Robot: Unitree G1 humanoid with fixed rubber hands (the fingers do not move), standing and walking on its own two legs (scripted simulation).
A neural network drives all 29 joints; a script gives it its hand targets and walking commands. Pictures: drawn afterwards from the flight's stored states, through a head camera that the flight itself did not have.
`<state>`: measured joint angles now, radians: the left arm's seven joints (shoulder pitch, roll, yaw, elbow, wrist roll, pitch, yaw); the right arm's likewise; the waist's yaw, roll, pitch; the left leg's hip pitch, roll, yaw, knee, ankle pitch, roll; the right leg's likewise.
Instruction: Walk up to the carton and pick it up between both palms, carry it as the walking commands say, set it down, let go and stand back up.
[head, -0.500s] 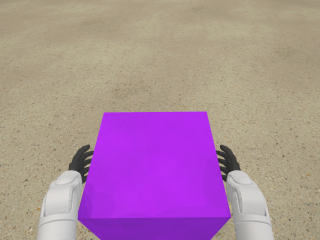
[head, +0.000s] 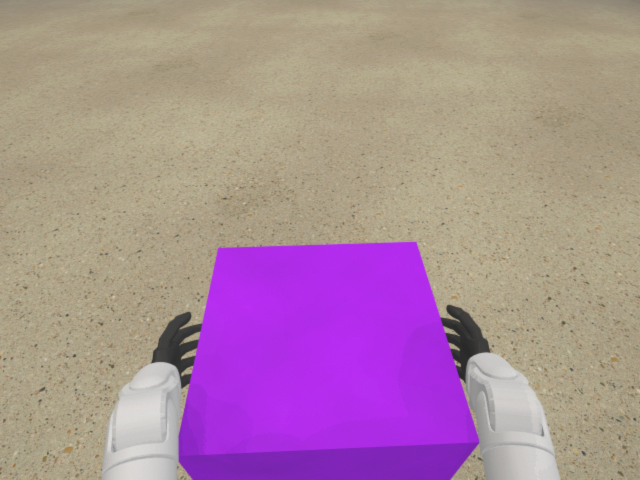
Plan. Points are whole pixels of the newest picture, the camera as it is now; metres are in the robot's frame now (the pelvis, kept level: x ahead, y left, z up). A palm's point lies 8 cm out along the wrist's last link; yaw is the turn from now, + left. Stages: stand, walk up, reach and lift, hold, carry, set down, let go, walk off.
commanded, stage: set down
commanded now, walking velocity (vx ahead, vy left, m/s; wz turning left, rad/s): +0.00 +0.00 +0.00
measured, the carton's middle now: (322, 380) +0.30 +0.03 -0.07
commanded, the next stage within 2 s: none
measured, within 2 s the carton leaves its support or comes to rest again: neither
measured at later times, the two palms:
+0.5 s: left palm (181, 388) +0.26 +0.22 -0.04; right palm (453, 378) +0.30 -0.16 -0.04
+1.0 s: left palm (201, 394) +0.29 +0.22 -0.13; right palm (437, 385) +0.34 -0.16 -0.14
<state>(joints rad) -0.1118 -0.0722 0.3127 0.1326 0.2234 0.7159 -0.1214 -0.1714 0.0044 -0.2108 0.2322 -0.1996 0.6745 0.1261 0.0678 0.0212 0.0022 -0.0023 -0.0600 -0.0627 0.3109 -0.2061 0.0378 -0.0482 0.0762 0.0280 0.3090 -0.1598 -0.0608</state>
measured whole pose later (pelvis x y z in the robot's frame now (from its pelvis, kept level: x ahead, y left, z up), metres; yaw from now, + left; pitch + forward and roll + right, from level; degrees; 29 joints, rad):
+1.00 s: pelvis -0.05 +0.00 -0.07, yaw +0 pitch +24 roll +1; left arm -0.49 -0.04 0.48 0.48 0.18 0.34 -0.09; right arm -0.57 -0.04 -0.37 0.58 -0.21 0.32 0.11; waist 0.07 0.01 -0.05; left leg -0.98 -0.08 -0.03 0.93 -0.36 0.03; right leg -1.02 0.07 0.01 0.91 -0.30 -0.06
